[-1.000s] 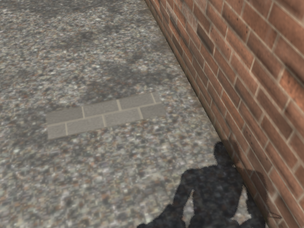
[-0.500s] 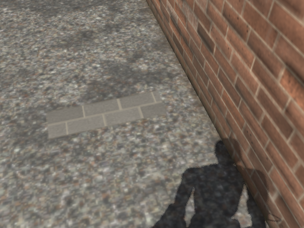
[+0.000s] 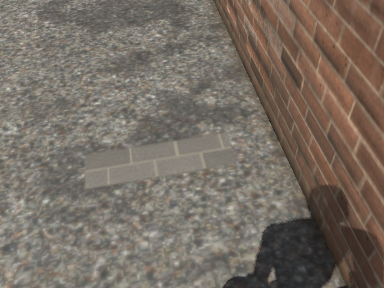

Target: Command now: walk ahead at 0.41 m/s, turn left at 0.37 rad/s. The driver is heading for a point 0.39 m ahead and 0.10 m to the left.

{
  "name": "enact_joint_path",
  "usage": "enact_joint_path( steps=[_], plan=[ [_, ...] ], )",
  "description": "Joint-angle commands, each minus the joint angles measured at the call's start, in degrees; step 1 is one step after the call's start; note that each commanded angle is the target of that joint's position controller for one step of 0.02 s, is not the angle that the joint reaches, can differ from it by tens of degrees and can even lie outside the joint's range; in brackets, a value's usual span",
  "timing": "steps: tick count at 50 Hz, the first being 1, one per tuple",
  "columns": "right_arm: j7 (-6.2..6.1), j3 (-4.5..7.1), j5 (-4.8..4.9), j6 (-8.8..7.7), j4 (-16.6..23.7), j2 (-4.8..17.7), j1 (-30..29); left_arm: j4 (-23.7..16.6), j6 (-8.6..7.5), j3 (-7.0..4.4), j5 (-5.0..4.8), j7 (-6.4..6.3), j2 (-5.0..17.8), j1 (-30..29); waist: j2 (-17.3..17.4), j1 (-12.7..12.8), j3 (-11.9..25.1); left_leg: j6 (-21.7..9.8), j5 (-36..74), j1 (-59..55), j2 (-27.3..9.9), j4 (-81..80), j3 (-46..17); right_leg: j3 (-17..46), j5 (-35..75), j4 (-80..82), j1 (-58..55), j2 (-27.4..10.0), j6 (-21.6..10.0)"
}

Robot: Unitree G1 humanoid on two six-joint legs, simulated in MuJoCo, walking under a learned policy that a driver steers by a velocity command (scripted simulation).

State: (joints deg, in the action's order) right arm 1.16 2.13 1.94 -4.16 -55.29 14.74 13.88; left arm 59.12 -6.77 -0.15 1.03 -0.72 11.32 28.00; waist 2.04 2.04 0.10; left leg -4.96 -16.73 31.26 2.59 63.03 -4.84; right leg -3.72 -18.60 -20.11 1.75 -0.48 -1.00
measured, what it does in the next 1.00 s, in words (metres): walks ahead, turning left: left foot, then right foot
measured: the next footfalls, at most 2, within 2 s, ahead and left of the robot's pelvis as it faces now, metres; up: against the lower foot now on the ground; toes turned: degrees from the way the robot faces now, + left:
left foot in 0.28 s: +0.29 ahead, +0.15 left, +0.00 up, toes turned +12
right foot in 0.74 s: +0.51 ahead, +0.01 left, +0.00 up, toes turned +16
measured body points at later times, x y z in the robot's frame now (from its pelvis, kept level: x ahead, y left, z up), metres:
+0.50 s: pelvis +0.24 +0.08 +0.00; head +0.26 +0.09 +0.45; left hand +0.31 +0.37 -0.11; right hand +0.39 -0.15 -0.12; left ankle +0.25 +0.14 -0.74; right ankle +0.31 -0.08 -0.65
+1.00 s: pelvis +0.37 +0.09 -0.01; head +0.38 +0.09 +0.44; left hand +0.44 +0.35 -0.13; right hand +0.50 -0.15 -0.15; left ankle +0.30 +0.18 -0.74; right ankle +0.47 -0.01 -0.74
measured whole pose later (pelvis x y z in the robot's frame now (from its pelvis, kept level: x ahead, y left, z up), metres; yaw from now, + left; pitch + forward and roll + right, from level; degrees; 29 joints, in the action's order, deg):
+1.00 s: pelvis +0.37 +0.09 -0.01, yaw +16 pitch +1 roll -1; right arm -2.4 2.3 0.0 2.8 -55.1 13.6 12.3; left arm 50.3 -2.6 -1.5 0.7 -0.5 11.1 6.8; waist 0.6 -0.3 -1.0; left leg -0.6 -20.2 11.5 0.6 31.2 -2.2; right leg -1.0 -7.9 -27.6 20.4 0.6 -0.4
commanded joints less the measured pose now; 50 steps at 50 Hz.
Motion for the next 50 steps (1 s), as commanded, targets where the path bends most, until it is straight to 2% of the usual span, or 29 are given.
enact_joint_path(
  steps=[1,5,9,11,12,13,14,15,16,17,18,19,20,22,26,29,33,36,37,38,39,40,41,42,45,47,48,49,50],
  plan=[
    [0.94,0.04,-0.41,0.09,5.69,0.06,-5.9,-1.03,0.34,-0.55,0.41,-0.28,4.33,4.14,-7.01,1.18,-6.24,1.49,8.33,16.68,-3.67,-1.38,0.43,6.74,21.31,11.04,-6.29,-13.21,-5.85],
    [1.21,-0.66,-0.82,0.96,10.96,-1.1,-13.71,-1.6,0.11,-1.35,-0.27,-0.81,8.29,2.84,-8.94,2.11,-8.92,3.29,15.41,10.1,-4.27,-15.44,5.75,-0.27,22.96,13.55,-0.18,-12.31,-6.37],
    [2.45,-0.41,-0.65,0.61,14.73,0.09,-17.55,-1.48,0.51,-1.99,-1.25,-0.88,10.24,2.89,-8.67,0.97,-9.98,0.31,12.17,5.67,-3.89,-21.4,9.34,-4.74,35.53,9.85,-2.42,-14.89,-5.03],
    [2.96,0.71,-0.78,0.2,15.09,2.2,-14.82,-2.15,0.92,-2.41,-0.95,-1.34,11.88,1.69,-10.44,-2.22,-6.22,-1.88,8.16,-2.15,-0.6,-21.16,12.8,-6.86,57.04,1.16,-3.73,-15.78,-4.05],
    [3.28,1.82,-0.59,0.08,14.22,4.17,-10.15,-2.97,1.46,-2.86,-0.71,-1.54,13.08,0.63,-11.58,-5.39,-2.22,-3.48,6.7,-8.41,1.38,-21.58,13.64,-7.67,66.07,-6.94,-3.87,-15.68,-3.56],
    [3.11,3.42,-0.53,0.52,11.95,6.77,-1.79,-4.14,1.84,-3.22,-1.46,-1.39,13.93,-1.22,-10.36,-10.07,2.29,-5.56,8.65,-20.46,3.2,-25.97,13.31,-7.34,68.43,-17.73,-0.18,-15.08,-2.77],
    [1.92,5.4,-0.35,1.14,9.86,10.61,6.62,-5.56,1.57,-3.49,-1.44,-1.35,15.18,-2.36,-7.45,-14.31,5.93,-7.51,10.38,-36.09,0.75,-30.13,6.18,-6.88,55.69,-32.51,11.48,-12.02,-0.92],
    [0.37,5.49,0.48,2.12,8.79,14.57,9.05,-7.32,0.14,-1.34,1.36,-0.2,5.81,1.43,11.8,-8.09,10.82,-13.24,11.75,-50.57,-13.86,-29.25,-17.49,-4.82,-10.89,-55.69,30.93,-2.27,0.65],
    [0.37,4.72,-1.56,1.3,10.95,13.79,9.52,-9.65,-2.43,-0.9,-2.15,0.57,5.38,2.77,12.58,-7.71,22.9,-22.96,2.11,-55.51,-24.85,-44.33,-45.87,8.45,-16.73,-67.96,39.08,2.93,0.61],
    [0.48,3.84,-1.74,0.57,9.82,9.25,7.64,-10.92,-3.53,-2.6,-4.52,0.63,10.71,-5.87,4.33,-9.38,12.61,-18.87,8.46,-47.87,-22.04,-47.68,-38.01,10.62,-10.92,-67.74,43.57,-0.36,-0.57],
    [0.56,3.14,-1.27,-0.08,10.53,7.61,2.08,-12.72,-3.46,-2.59,-4.45,0.22,10.52,-8.85,0.25,-6.12,5.59,-15.95,19.54,-37.55,-20.18,-47.04,-27.45,8.92,-4.98,-63.21,42.4,-2.95,-0.86],
    [0.89,2.52,-1.28,-0.55,11.73,6.17,-2.88,-11.64,-2.61,-3.0,-2.93,-0.56,10.4,-8.7,-5.07,-3.1,3.55,-13.7,29.58,-28.6,-17.71,-46.73,-19.58,8.23,-2.7,-60.27,37.3,-5.37,-0.1],
    [0.89,2.34,-1.73,-0.73,12.33,5.57,-5.26,-11.49,-1.51,-3.54,-2.0,-0.86,10.31,-6.82,-4.72,-0.81,3.16,-12.84,34.5,-22.52,-15.8,-47.05,-14.22,8.59,-1.54,-57.18,32.43,-6.77,0.43],
    [0.78,1.9,-2.05,-1.1,11.75,5.05,-5.72,-11.36,0.49,-4.0,-1.52,-1.01,9.2,-5.33,-1.99,1.09,1.74,-11.68,41.01,-15.72,-13.01,-48.91,-7.56,7.72,-0.16,-51.28,27.53,-7.09,1.23],
    [-0.76,1.76,-2.39,-1.1,9.33,6.3,-2.47,-13.9,1.97,-3.98,-0.09,-1.78,7.09,-10.88,0.35,0.6,2.15,-9.73,52.32,-14.87,-9.57,-48.09,-0.18,5.24,9.98,-36.38,28.57,-4.86,3.02],
    [-1.85,1.67,-1.65,0.2,8.27,6.76,-0.7,-15.43,2.07,-3.32,-0.42,-1.18,5.68,-17.27,1.04,-2.05,4.02,-6.35,48.74,-18.95,-8.72,-46.82,1.27,4.81,18.68,-23.1,27.11,-3.69,2.84],
    [-2.41,1.37,-2.01,1.36,6.37,6.63,0.71,-16.42,2.13,-3.44,-0.73,-0.08,6.97,-21.95,1.65,-3.85,4.08,-6.02,42.96,-24.09,-11.4,-44.87,-1.74,5.91,19.27,-15.18,25.64,-2.88,2.43],
    [-2.34,1.11,-1.74,1.81,5.49,5.95,-0.21,-16.39,1.56,-3.74,-0.2,0.34,8.03,-21.52,1.56,-2.41,3.6,-5.8,40.81,-26.66,-12.19,-39.45,-4.33,5.76,15.49,-8.38,22.62,-1.99,0.14],
    [-2.34,0.91,-1.51,1.86,5.11,5.52,0.4,-15.56,1.19,-4.02,0.18,0.31,8.82,-19.1,0.29,-1.01,4.43,-3.81,37.55,-26.06,-10.25,-36.55,-3.99,6.15,25.43,-2.12,16.77,-2.28,-1.24],
    [-2.5,0.69,-1.94,1.73,5.34,5.14,2.09,-14.99,1.07,-4.6,0.92,0.18,11.94,-16.79,-2.21,-1.32,7.36,-1.69,33.85,-23.53,-7.25,-32.62,-3.06,10.19,45.6,-3.18,7.91,-6.22,-3.3],
    [-2.51,0.52,-2.51,1.41,3.92,3.7,10.09,-14.14,1.52,-5.1,1.0,0.11,14.08,-15.94,-9.56,-5.43,12.44,1.75,19.54,-14.48,-3.97,-28.42,-1.88,15.35,58.94,-8.89,-5.4,-12.48,-9.88],
    [-2.8,0.34,-2.29,1.71,2.88,4.09,8.52,-13.79,2.52,-4.2,0.59,-0.07,8.38,-13.88,-9.95,-1.83,15.52,4.05,4.5,-12.35,-1.6,-23.6,-0.46,18.92,56.56,-8.08,-7.31,-15.7,-14.46],
    [-3.2,0.66,-1.71,2.64,3.89,4.95,5.15,-13.39,2.95,-3.22,-0.12,-0.04,6.03,-15.13,-11.44,-1.33,14.38,5.03,-9.06,-11.46,-1.33,-21.62,0.24,22.07,48.42,-4.82,-4.93,-17.9,-15.08],
    [-3.74,0.84,-1.43,4.08,4.38,4.56,2.64,-13.3,3.31,-2.74,-0.26,0.07,5.59,-17.52,-11.09,-1.95,11.61,5.46,-16.07,-11.34,-2.0,-20.49,0.32,23.84,39.06,-2.18,-0.39,-18.08,-14.32],
    [-4.16,0.98,-1.75,7.07,2.43,2.62,4.08,-13.79,3.53,-3.13,-0.14,-0.3,8.73,-24.81,-9.22,-5.33,5.39,5.05,-4.67,-19.36,-3.3,-29.79,1.57,18.44,16.07,2.43,14.27,-13.2,-8.87],
    [-3.75,1.12,-2.92,7.6,0.95,3.0,4.08,-12.62,3.58,-3.05,-0.52,0.14,7.64,-23.82,-7.49,-4.72,2.33,3.61,4.38,-23.56,-3.37,-37.36,1.56,12.33,0.44,2.5,19.51,-7.09,-3.53],
    [-3.79,1.35,-2.63,7.72,1.2,4.77,3.84,-11.98,3.51,-3.1,-0.24,0.37,7.82,-22.26,-5.6,-3.18,1.11,2.2,1.17,-21.66,-5.13,-38.84,-0.08,10.42,-6.0,2.1,19.54,-4.86,-1.73],
    [-3.7,1.68,-1.47,7.15,0.38,5.88,4.02,-12.23,3.57,-3.18,-0.43,0.17,7.39,-22.71,-0.44,-2.23,-0.95,0.27,-7.0,-14.74,-5.42,-40.42,-0.97,7.16,-2.89,0.48,15.32,-2.16,-0.04],
    [-3.65,1.22,-1.33,6.26,0.4,4.16,2.28,-11.68,3.37,-3.05,-0.41,-0.12,6.74,-23.19,0.06,-1.87,-1.86,0.09,-8.44,-11.55,-5.59,-42.4,-1.49,6.53,2.23,-2.01,11.36,-1.76,0.55]
  ],
)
